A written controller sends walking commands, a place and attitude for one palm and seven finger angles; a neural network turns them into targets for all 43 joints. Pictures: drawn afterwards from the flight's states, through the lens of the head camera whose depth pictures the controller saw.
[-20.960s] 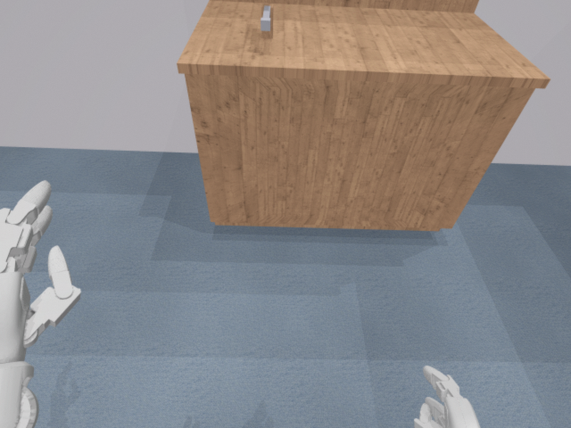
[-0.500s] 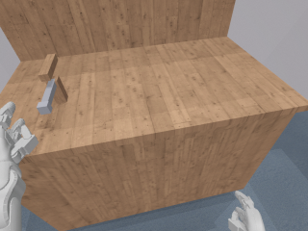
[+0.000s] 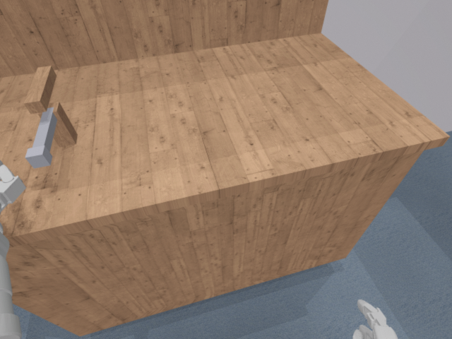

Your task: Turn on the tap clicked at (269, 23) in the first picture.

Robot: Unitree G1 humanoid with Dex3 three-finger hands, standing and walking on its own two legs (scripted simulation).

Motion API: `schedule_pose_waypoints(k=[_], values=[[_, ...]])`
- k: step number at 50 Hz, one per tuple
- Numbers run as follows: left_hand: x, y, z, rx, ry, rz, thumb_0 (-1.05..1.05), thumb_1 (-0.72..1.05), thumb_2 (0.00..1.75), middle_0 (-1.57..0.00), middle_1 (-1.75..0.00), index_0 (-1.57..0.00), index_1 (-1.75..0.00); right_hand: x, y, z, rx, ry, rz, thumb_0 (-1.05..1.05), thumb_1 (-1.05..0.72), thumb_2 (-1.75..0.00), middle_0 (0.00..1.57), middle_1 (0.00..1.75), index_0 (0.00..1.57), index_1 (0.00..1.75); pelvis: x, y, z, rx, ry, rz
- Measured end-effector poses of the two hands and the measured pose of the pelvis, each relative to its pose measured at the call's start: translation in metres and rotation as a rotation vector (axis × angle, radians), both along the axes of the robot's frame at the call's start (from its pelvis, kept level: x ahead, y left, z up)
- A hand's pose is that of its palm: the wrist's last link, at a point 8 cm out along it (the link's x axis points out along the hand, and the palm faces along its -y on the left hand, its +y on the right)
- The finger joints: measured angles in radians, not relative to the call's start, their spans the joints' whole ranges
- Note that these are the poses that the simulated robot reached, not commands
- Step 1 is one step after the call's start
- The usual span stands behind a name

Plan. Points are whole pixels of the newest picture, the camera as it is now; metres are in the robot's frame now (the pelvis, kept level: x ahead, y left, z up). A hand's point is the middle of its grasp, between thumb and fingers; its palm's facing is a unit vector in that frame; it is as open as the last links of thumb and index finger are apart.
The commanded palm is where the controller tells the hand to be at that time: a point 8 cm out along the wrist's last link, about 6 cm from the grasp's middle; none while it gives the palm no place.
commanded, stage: reach beside the lever's end, fingers flat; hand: left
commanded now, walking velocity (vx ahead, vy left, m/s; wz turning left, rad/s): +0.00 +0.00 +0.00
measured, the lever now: (39, 157) +0.37 +0.37 +0.13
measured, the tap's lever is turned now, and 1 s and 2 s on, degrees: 0 0 3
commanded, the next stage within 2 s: push the lever round in 1.24 s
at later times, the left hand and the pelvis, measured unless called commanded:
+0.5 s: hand (19, 165) +0.35 +0.40 +0.13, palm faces +0.56 -0.83 -0.09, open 7.8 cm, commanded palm +0.28 +0.43 +0.13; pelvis +0.01 +0.02 +0.00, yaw -1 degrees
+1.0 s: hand (17, 172) +0.33 +0.39 +0.13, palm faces +0.56 -0.83 -0.07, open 7.8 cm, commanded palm +0.28 +0.43 +0.13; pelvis -0.01 +0.02 +0.00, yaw +1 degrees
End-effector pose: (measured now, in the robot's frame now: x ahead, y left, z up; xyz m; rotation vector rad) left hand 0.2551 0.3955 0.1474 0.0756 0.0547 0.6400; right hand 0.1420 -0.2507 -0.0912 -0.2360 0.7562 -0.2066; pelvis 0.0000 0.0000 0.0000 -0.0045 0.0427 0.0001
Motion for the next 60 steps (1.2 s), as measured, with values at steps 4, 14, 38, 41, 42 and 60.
schedule_pose_waypoints(k=[4, 14, 38, 41, 42, 60], values=[[0.005, 0.011, -0.004, -0.004, 0.003, 0.009, 0.02, 0.90, 0.90, -0.16, -0.17, -0.16, -0.18, -0.008, -0.001, -0.002, -0.010, 0.030, -0.009, 0.01, -0.90, -0.90, 0.20, 0.30, 0.20, 0.30, 0.001, 0.003, -0.001, -0.004, 0.012, 0.000], [0.031, 0.028, -0.013, -0.014, 0.006, -0.009, 0.02, 0.90, 0.90, -0.15, -0.15, -0.15, -0.15, -0.027, 0.003, -0.008, -0.032, 0.102, -0.022, 0.01, -0.90, -0.90, 0.20, 0.30, 0.20, 0.30, 0.001, 0.011, -0.003, -0.014, 0.047, 0.004], [0.008, 0.041, -0.020, -0.010, -0.014, 0.011, 0.02, 0.90, 0.90, -0.15, -0.15, -0.15, -0.15, -0.016, 0.024, -0.004, -0.011, 0.074, -0.004, 0.01, -0.90, -0.90, 0.20, 0.30, 0.20, 0.30, 0.005, 0.025, -0.004, -0.022, 0.044, -0.004], [0.006, 0.041, -0.017, -0.004, -0.039, 0.015, 0.02, 0.90, 0.90, -0.15, -0.15, -0.15, -0.15, -0.006, 0.028, -0.002, -0.021, 0.055, 0.027, 0.01, -0.90, -0.90, 0.20, 0.30, 0.20, 0.30, 0.000, 0.024, -0.004, -0.023, 0.039, 0.008], [0.007, 0.041, -0.016, -0.004, -0.045, 0.012, 0.02, 0.90, 0.90, -0.15, -0.15, -0.15, -0.15, -0.004, 0.029, -0.002, -0.023, 0.050, 0.035, 0.01, -0.90, -0.90, 0.20, 0.30, 0.20, 0.30, -0.002, 0.023, -0.005, -0.023, 0.039, 0.011], [0.038, 0.025, -0.014, 0.001, -0.011, -0.029, 0.02, 0.90, 0.90, -0.15, -0.15, -0.15, -0.15, -0.034, 0.005, -0.009, -0.012, 0.110, -0.034, 0.01, -0.90, -0.90, 0.20, 0.30, 0.20, 0.30, 0.002, 0.013, -0.004, -0.015, 0.063, -0.015]])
